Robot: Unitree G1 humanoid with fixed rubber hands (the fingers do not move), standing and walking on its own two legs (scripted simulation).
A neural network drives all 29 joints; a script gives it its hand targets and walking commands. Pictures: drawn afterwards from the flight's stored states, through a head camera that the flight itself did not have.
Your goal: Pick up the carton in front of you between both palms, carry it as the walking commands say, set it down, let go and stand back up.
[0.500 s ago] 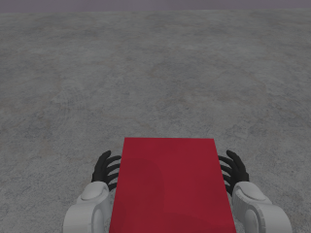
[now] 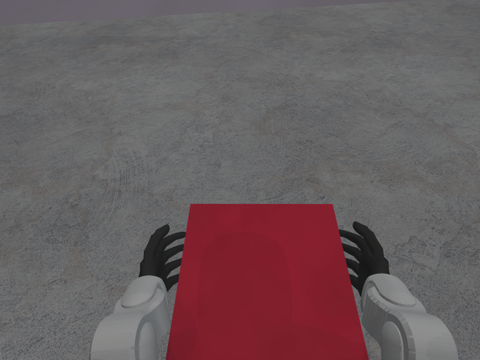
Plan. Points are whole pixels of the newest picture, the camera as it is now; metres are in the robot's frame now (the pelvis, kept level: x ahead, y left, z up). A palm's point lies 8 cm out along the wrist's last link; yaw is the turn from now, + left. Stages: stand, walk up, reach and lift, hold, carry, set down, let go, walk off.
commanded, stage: carry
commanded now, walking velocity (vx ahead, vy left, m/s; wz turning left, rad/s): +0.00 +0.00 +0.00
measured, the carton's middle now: (260, 301) +0.23 +0.01 +0.01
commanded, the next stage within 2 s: none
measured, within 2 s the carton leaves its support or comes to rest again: neither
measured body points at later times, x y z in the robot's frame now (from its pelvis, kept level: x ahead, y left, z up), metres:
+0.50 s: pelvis +0.25 +0.03 -0.01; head +0.23 +0.04 +0.44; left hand +0.49 +0.17 +0.07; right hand +0.48 -0.13 +0.07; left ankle +0.27 +0.12 -0.75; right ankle +0.24 -0.09 -0.75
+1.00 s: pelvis +0.29 +0.01 -0.02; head +0.28 +0.01 +0.43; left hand +0.57 +0.15 +0.03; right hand +0.56 -0.15 +0.03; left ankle +0.27 +0.12 -0.75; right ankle +0.24 -0.09 -0.75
